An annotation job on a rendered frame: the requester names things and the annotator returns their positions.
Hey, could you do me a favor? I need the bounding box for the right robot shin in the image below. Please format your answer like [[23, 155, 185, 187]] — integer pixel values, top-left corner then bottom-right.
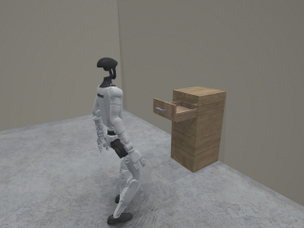
[[113, 179, 141, 219]]

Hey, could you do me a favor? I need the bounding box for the left robot forearm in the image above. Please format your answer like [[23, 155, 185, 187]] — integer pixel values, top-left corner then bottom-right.
[[92, 114, 105, 137]]

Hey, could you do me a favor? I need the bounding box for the drawer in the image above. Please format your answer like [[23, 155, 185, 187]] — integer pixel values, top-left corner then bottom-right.
[[153, 98, 198, 123]]

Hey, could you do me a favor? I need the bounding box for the right robot forearm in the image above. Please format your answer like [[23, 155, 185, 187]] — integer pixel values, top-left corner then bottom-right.
[[113, 118, 135, 153]]

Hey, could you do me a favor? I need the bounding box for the robot right hand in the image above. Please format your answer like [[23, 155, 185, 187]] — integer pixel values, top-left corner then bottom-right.
[[128, 149, 145, 172]]

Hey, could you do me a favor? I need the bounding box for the robot left hand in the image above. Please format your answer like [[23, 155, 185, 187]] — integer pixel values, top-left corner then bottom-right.
[[97, 135, 109, 153]]

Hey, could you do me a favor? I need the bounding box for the left robot upper arm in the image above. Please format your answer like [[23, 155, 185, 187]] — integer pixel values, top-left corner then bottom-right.
[[92, 86, 101, 117]]

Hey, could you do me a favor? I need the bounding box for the humanoid robot head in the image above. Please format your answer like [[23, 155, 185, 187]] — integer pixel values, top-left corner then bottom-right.
[[97, 57, 118, 88]]

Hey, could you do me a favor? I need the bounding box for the handle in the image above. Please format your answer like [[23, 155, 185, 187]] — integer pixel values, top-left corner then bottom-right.
[[155, 107, 166, 113]]

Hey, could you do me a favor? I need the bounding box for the cabinet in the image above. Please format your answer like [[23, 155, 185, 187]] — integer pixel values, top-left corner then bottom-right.
[[170, 86, 227, 173]]

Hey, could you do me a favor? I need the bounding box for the right robot upper arm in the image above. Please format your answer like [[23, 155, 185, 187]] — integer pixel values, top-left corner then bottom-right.
[[109, 86, 124, 126]]

